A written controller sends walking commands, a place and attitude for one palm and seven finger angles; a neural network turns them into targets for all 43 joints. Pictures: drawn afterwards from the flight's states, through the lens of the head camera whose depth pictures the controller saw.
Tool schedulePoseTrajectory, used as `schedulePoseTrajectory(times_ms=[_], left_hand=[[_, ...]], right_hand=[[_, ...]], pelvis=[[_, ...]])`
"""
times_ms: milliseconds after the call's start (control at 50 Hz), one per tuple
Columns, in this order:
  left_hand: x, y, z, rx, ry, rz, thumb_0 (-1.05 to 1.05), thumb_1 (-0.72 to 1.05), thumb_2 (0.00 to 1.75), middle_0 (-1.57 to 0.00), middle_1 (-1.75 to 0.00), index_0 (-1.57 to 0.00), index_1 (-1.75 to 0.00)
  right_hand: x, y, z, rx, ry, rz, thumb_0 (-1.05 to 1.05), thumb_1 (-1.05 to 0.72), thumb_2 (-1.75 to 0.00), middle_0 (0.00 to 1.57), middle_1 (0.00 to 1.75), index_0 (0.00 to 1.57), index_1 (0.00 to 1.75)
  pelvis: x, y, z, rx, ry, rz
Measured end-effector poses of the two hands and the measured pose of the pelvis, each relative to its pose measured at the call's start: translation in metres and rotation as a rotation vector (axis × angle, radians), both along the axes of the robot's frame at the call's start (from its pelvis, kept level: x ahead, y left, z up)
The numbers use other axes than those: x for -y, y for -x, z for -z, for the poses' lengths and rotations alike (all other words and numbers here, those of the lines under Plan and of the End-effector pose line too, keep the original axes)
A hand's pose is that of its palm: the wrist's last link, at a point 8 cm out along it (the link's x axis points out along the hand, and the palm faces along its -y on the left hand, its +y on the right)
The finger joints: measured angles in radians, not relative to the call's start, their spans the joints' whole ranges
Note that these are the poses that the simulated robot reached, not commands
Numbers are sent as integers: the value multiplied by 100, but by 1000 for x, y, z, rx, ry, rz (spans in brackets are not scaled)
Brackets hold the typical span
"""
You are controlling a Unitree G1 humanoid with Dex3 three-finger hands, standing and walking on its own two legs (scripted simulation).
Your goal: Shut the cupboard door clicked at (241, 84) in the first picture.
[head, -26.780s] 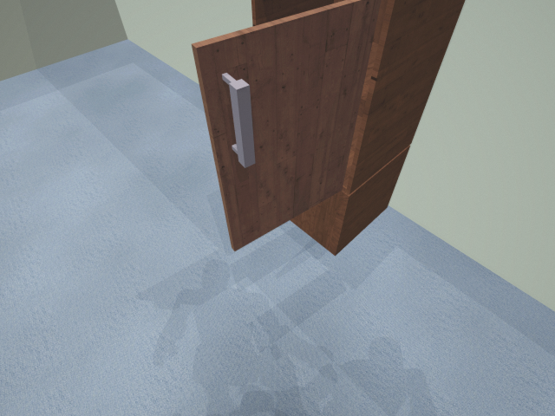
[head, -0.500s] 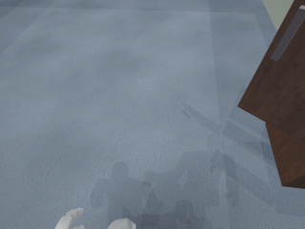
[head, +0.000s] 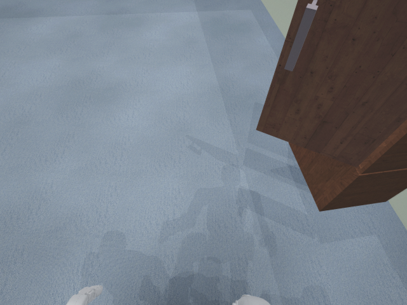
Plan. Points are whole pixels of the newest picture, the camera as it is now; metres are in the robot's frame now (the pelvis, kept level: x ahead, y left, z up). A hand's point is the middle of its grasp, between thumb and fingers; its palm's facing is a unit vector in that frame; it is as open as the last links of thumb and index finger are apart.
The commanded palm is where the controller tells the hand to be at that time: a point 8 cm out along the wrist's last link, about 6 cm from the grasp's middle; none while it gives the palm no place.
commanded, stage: turn to face it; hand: left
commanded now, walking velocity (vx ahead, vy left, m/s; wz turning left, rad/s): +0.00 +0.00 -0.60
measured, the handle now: (301, 36) +0.78 -0.22 +0.10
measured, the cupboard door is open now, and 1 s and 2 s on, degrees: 55 55 55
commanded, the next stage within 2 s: take the last steps up to it in 0.62 s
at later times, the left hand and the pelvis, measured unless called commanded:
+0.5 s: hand (129, 293) +0.15 +0.18 -0.18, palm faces -0.20 -0.96 -0.20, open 7.4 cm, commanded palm none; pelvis +0.03 +0.00 -0.01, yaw -14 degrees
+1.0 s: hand (149, 284) +0.17 +0.13 -0.17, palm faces -0.35 -0.92 -0.19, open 7.4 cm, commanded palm none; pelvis +0.06 -0.02 +0.00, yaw -21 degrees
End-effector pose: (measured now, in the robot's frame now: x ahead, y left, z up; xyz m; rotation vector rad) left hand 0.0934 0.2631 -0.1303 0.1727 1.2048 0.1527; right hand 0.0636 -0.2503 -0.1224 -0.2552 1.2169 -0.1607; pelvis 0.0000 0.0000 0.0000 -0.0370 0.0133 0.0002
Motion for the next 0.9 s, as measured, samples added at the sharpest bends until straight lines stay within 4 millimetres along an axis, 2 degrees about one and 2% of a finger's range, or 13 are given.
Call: schedulePoseTrajectory(times_ms=[120,160,240,360,500,600,700,760,820,860,900], left_hand=[[28,-40,-3,66,-59,120,1,91,90,-20,-29,-19,-30],[37,-43,-8,65,-70,140,1,91,90,-20,-29,-20,-30],[48,-43,-12,26,-69,172,1,91,90,-20,-29,-20,-30],[52,-47,-4,-9,-32,207,1,90,90,-21,-30,-20,-30],[36,-65,21,-37,13,226,1,90,90,-21,-30,-20,-30],[34,-81,16,-48,17,265,1,91,90,-20,-29,-20,-30],[45,-97,6,-40,11,312,1,91,90,-20,-29,-19,-30],[59,-106,3,-25,0,349,1,91,90,-20,-29,-19,-30],[73,-112,6,6,-15,381,1,91,90,-20,-29,-19,-30],[79,-109,4,4,-14,383,1,91,90,-20,-29,-19,-30],[82,-104,1,-5,-9,374,1,91,90,-20,-29,-20,-30]], right_hand=[[35,32,31,-43,-31,127,0,-90,-90,21,30,21,30],[43,37,32,-62,-26,161,0,-90,-90,21,30,20,30],[49,34,21,-37,-23,200,0,-91,-90,20,30,20,30],[42,24,7,9,-13,230,0,-91,-90,20,30,20,30],[17,19,2,46,28,254,0,-90,-90,20,30,20,30],[-2,38,-5,5,21,285,0,-90,-90,21,30,20,30],[-10,65,-1,-52,-13,349,0,-90,-90,21,30,21,30],[-9,84,8,-81,-40,398,0,-90,-90,21,30,21,30],[-2,102,24,-105,-67,447,0,-90,-90,21,30,21,30],[2,109,28,-134,-74,463,0,-90,-90,21,30,20,30],[7,107,24,-144,-73,469,0,-90,-90,21,30,20,30]], pelvis=[[20,-4,17,4,-22,77],[22,-4,14,3,-25,97],[24,-7,5,-3,-39,139],[19,-16,1,-11,-42,187],[-2,-30,10,-15,-22,247],[-6,-34,2,-8,-8,287],[-3,-35,-3,-6,0,321],[3,-35,-1,-2,-2,339],[15,-36,10,1,-28,362],[17,-39,9,4,-10,361],[19,-45,5,6,-11,365]])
